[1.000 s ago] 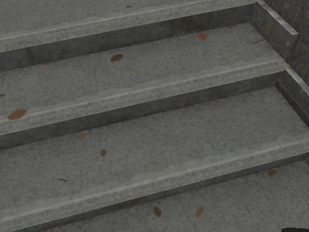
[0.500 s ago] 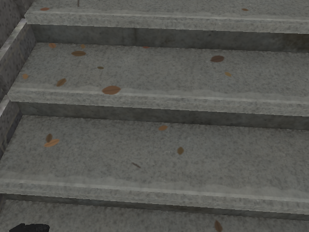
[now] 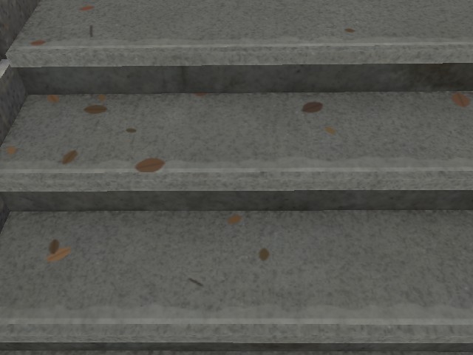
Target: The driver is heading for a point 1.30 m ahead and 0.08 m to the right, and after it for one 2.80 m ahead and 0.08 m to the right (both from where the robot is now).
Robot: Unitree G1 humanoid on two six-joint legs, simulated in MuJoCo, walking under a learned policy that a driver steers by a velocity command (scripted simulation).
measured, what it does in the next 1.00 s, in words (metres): climbs: right foot 0.15 m higher, then left foot 0.15 m higher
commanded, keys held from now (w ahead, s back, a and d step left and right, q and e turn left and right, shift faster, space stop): w+e+shift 0.24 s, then w+q+shift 0.76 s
